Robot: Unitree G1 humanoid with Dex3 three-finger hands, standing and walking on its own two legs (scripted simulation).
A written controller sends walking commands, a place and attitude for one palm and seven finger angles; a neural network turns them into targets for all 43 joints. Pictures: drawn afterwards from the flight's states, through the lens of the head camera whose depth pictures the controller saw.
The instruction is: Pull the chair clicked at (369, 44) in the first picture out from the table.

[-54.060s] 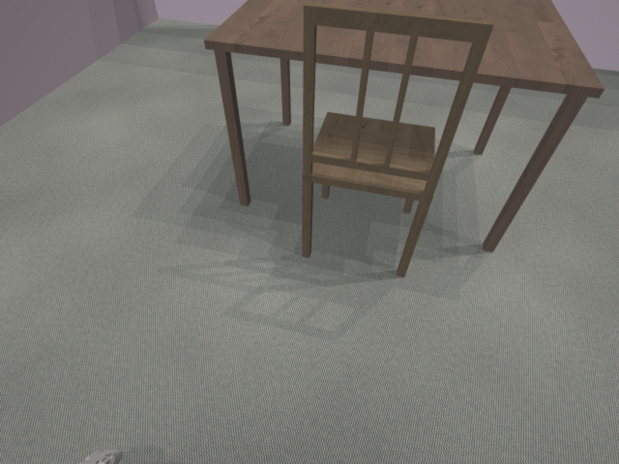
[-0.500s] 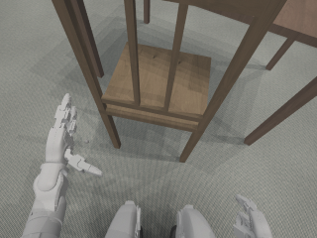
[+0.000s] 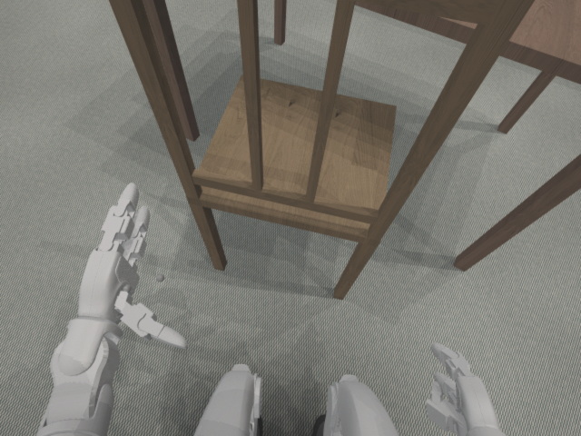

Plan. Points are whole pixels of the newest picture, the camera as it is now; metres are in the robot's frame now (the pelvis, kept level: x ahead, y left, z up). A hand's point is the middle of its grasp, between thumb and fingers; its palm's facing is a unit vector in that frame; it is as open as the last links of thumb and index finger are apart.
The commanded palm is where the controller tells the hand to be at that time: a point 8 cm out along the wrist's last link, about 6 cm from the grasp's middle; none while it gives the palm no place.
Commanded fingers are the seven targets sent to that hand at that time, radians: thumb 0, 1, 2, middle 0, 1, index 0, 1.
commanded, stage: aim the fingers beside a spindle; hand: left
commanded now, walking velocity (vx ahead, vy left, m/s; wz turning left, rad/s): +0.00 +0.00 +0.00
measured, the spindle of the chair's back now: (254, 115) +0.55 +0.09 +0.07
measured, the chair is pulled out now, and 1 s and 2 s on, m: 0.13 0.13 0.13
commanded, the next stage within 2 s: push the fingers through the gap in 1.72 s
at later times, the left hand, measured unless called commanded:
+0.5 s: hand (163, 269) +0.31 +0.18 +0.03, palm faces -0.02 -1.00 -0.03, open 16.9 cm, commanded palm +0.30 +0.23 +0.03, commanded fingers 0.00 -0.50 0.30 -0.06 -0.08 -0.06 -0.08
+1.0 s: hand (175, 257) +0.33 +0.17 +0.03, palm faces -0.02 -1.00 -0.04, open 16.9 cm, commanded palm +0.31 +0.23 +0.03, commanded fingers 0.00 -0.50 0.30 -0.06 -0.08 -0.06 -0.08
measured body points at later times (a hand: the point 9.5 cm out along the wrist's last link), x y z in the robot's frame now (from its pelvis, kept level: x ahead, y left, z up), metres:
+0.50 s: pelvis +0.00 +0.00 +0.01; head +0.11 +0.01 +0.44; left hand +0.31 +0.24 +0.03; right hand +0.16 -0.25 -0.09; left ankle +0.03 +0.09 -0.62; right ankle +0.02 -0.11 -0.62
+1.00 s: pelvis +0.00 +0.00 +0.01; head +0.12 +0.01 +0.44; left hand +0.33 +0.23 +0.03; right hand +0.16 -0.25 -0.10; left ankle +0.03 +0.09 -0.62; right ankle +0.02 -0.11 -0.62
